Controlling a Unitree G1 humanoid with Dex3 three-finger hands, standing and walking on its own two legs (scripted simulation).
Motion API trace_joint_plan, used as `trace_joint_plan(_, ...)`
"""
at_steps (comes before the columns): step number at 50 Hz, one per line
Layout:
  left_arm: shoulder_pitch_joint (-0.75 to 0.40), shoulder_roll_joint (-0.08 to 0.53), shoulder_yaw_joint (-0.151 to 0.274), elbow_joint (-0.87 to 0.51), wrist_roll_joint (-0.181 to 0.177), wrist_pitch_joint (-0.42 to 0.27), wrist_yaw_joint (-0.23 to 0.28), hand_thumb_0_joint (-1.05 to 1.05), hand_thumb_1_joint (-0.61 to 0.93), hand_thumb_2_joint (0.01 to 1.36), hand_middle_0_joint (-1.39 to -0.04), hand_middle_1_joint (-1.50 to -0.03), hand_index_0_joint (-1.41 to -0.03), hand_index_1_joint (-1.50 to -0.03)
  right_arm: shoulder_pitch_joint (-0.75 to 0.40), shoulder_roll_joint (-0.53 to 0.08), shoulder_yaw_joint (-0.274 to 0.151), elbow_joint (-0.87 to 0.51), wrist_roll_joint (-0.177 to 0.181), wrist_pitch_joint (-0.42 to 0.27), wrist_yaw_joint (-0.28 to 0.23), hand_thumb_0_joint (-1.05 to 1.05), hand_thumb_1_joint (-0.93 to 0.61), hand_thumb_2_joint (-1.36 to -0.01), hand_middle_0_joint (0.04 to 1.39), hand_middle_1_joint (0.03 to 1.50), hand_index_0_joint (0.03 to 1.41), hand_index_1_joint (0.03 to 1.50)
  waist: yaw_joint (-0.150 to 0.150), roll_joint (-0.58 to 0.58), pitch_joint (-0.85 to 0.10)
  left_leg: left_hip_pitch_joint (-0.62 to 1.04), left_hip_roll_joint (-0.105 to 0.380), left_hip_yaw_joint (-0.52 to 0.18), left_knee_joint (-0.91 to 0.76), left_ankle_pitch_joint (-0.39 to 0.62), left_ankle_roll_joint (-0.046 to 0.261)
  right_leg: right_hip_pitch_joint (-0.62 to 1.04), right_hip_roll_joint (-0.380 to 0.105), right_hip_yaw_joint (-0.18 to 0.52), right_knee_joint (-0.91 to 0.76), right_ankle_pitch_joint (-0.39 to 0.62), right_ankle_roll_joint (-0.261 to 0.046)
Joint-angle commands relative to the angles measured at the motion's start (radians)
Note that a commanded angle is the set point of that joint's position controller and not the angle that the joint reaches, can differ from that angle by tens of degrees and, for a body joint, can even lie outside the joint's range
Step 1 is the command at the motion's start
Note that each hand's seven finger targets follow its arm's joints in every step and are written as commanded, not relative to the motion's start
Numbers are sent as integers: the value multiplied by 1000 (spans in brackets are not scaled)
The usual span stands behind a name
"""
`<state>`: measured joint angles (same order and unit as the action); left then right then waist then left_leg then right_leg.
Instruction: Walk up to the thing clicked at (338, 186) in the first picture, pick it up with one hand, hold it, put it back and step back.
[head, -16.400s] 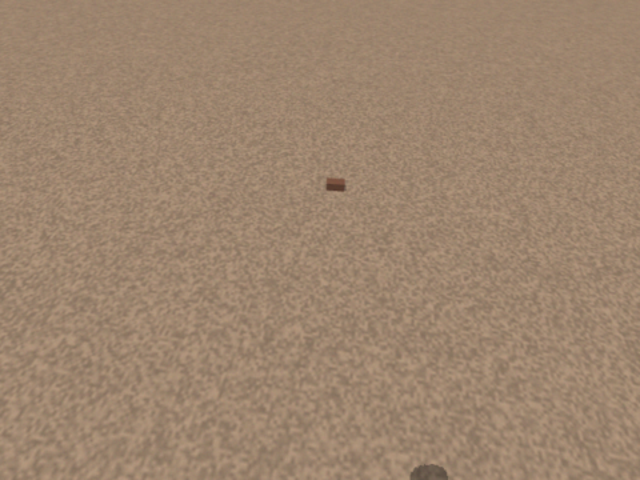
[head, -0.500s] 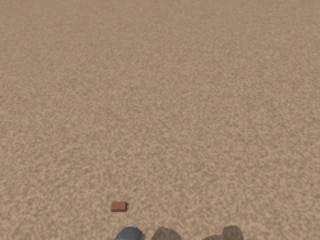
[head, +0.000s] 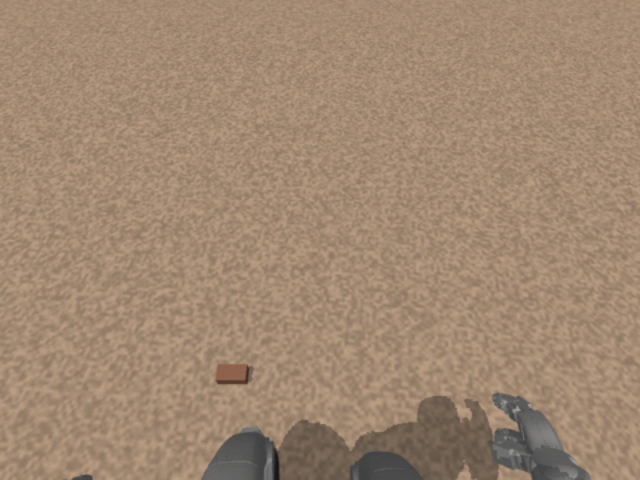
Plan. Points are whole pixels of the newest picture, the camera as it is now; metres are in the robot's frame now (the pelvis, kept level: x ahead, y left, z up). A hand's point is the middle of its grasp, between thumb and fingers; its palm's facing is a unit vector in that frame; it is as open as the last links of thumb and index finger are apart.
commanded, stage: walk up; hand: left
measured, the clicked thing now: (232, 374) +0.45 +0.24 -0.72
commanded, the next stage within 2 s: stand in 0.30 s
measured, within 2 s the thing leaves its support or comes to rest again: neither
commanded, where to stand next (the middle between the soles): +0.06 +0.00 m, yaw +0 degrees
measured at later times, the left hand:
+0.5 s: hand out of the picture +0.05 +0.28 -0.12, palm faces +0.03 -0.93 -0.37, open 7.4 cm
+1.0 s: hand out of the picture +0.09 +0.25 -0.11, palm faces +0.01 -0.94 -0.35, open 7.4 cm
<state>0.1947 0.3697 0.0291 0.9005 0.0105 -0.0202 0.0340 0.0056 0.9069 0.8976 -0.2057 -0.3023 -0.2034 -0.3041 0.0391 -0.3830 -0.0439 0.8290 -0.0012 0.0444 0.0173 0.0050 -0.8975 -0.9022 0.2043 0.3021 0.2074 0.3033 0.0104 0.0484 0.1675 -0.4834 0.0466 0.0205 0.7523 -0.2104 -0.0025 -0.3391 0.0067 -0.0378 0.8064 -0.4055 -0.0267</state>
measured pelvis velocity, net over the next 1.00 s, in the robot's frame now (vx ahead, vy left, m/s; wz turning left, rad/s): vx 0.00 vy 0.00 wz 0.05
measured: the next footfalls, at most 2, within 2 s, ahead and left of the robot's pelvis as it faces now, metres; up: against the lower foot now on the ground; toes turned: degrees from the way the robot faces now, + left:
left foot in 0.28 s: +0.02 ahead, +0.13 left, +0.00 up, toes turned +4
left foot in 1.62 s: -0.06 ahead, +0.14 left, +0.00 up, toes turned +3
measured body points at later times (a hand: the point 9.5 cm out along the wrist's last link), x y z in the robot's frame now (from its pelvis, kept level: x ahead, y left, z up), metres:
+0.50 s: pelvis -0.01 +0.01 +0.03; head +0.00 +0.02 +0.48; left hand +0.05 +0.33 -0.10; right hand +0.07 -0.30 -0.09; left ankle -0.02 +0.13 -0.70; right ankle +0.06 -0.11 -0.70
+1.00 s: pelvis +0.00 +0.00 +0.04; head +0.01 -0.01 +0.49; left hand +0.08 +0.30 -0.08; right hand +0.09 -0.30 -0.09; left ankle -0.02 +0.13 -0.70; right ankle +0.06 -0.11 -0.70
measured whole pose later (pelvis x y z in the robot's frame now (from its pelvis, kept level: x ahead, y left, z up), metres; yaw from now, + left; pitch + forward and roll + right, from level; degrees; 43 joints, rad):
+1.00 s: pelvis +0.00 +0.00 +0.04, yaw +3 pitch -3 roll +1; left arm 0.09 0.35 -0.01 1.11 0.00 -0.03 -0.01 0.01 0.91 0.90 -0.20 -0.30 -0.20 -0.30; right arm 0.10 -0.35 -0.02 1.15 -0.01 -0.01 0.02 0.01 -0.90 -0.90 0.20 0.30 0.20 0.30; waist -0.01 0.00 0.06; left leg -0.07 0.02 0.01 0.33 -0.22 -0.02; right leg -0.19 0.00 0.01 0.36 -0.12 -0.01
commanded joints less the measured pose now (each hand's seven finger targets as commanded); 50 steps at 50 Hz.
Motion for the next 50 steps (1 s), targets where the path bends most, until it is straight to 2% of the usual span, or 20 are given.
trace_joint_plan(1,10,418,119,-88,33,-1,5,0,900,900,-200,-300,-200,-300,-37,-204,-68,-63,7,5,-42,0,-900,-900,200,300,200,300,43,-339,-106,-39,-112,-109,381,-412,17,-152,-475,636,-480,275,-301)
trace_joint_plan(3,-26,307,97,-101,18,-14,14,0,900,900,-200,-300,-200,-300,33,-217,-72,-35,15,1,-38,0,-900,-900,200,300,200,300,-1,-101,-125,-54,-114,-198,512,-342,21,-52,-370,428,-338,525,-265)
trace_joint_plan(4,-31,278,89,-91,23,-19,16,0,900,900,-200,-300,-200,-300,66,-199,-67,-17,22,-10,-34,0,-900,-900,200,300,200,300,-17,-89,-161,-44,-114,-172,487,-292,21,4,-306,341,-311,468,-217)
trace_joint_plan(6,-14,245,84,-93,44,-33,4,0,900,900,-200,-300,-200,-300,120,-187,-52,16,15,-41,-19,0,-900,-900,200,300,200,300,9,-170,-267,1,-73,-93,260,-257,-1,160,-227,285,-334,95,-168)
trace_joint_plan(8,69,294,105,-91,54,-28,-19,0,900,900,-200,-300,-200,-300,87,-225,-62,9,-9,-61,4,0,-900,-900,200,300,200,300,73,-274,-238,-85,-87,5,120,-339,-8,290,-236,342,-404,-271,-197)
trace_joint_plan(10,122,330,117,-95,44,-20,-41,0,900,900,-200,-300,-200,-300,73,-233,-68,-13,-19,-79,16,0,-900,-900,200,300,200,300,87,-293,-154,-57,-65,1,-43,-397,7,253,-293,412,-443,-341,-223)
trace_joint_plan(11,114,329,116,-100,37,-16,-49,0,900,900,-200,-300,-200,-300,93,-220,-67,-6,-20,-90,17,0,-900,-900,200,300,200,300,63,-260,-127,27,-64,12,-164,-342,22,200,-286,377,-434,-287,-208)
trace_joint_plan(13,47,278,90,-123,26,1,-59,0,900,900,-200,-300,-200,-300,286,-210,-85,61,-26,-114,3,0,-900,-900,200,300,200,300,-65,-101,-156,480,-76,4,-425,-146,59,-82,-163,168,-208,-177,-106)
trace_joint_plan(14,21,179,63,-161,19,5,-59,0,900,900,-200,-300,-200,-300,390,-295,-111,73,-48,-123,-9,0,-900,-900,200,300,200,300,-112,152,-155,684,112,-382,-530,-428,120,-397,-29,36,131,-188,-34)
trace_joint_plan(15,-115,157,60,-156,2,-4,-28,0,900,900,-200,-300,-200,-300,199,-308,-86,54,-40,-125,-33,0,-900,-900,200,300,200,300,-64,105,-15,391,328,-570,-502,-20,178,-351,-4,170,43,-164,-18)
trace_joint_plan(16,-92,203,68,-152,-27,-6,-14,0,900,900,-200,-300,-200,-300,133,-262,-77,28,-35,-127,-36,0,-900,-900,200,300,200,300,-14,-24,-8,266,329,-508,-442,238,270,-169,-32,230,81,-135,-7)
trace_joint_plan(18,41,195,67,-77,-36,-6,-18,0,900,900,-200,-300,-200,-300,45,-218,-56,10,-20,-122,-40,0,-900,-900,200,300,200,300,45,14,-74,313,237,-257,-426,346,207,-73,-33,182,31,-97,-4)
trace_joint_plan(21,76,178,60,-11,-15,-15,-26,0,900,900,-200,-300,-200,-300,17,-223,-52,39,-2,-106,-36,0,-900,-900,200,300,200,300,52,113,-146,285,130,-123,-345,325,109,157,-42,71,-279,138,9)
trace_joint_plan(23,29,212,55,2,2,-18,-28,0,900,900,-200,-300,-200,-300,88,-190,-39,70,5,-91,-32,0,-900,-900,200,300,200,300,4,43,-165,228,84,-99,-333,180,43,283,-70,135,-364,454,-11)
trace_joint_plan(24,-13,257,56,-11,7,-22,-26,0,900,900,-200,-300,-200,-300,95,-178,-32,80,9,-88,-32,0,-900,-900,200,300,200,300,-14,-30,-166,196,54,-96,-340,5,23,283,-144,236,-399,449,-35)
trace_joint_plan(26,-69,237,35,23,-1,-13,-37,0,900,900,-200,-300,-200,-300,101,-188,-32,125,6,-74,-30,0,-900,-900,200,300,200,300,-33,-50,-104,319,48,-111,-446,-190,39,70,-129,232,-414,150,-51)
trace_joint_plan(28,-68,214,20,45,-7,-12,-39,0,900,900,-200,-300,-200,-300,48,-208,-36,143,-4,-73,-23,0,-900,-900,200,300,200,300,-11,-42,-96,300,62,-131,-442,-179,43,108,-106,206,-456,102,-21)
trace_joint_plan(34,-102,207,5,100,-12,-29,-33,0,900,900,-200,-300,-200,-300,51,-178,-19,198,-2,-83,-17,0,-900,-900,200,300,200,300,-22,-78,-156,372,64,-101,-458,18,28,169,-131,199,-469,335,-19)
trace_joint_plan(37,-121,210,4,116,-9,-29,-31,0,900,900,-200,-300,-200,-300,24,-171,-17,217,-2,-79,-13,0,-900,-900,200,300,200,300,-16,-89,-133,375,61,-98,-471,-12,22,135,-128,205,-520,212,-8)
trace_joint_plan(50,-160,194,2,162,-7,-31,-28,0,900,900,-200,-300,-200,-300,-2,-175,-8,264,-6,-79,-13,0,-900,-900,200,300,200,300,-11,-47,-214,381,82,-93,-491,72,17,225,-133,169,-509,364,0)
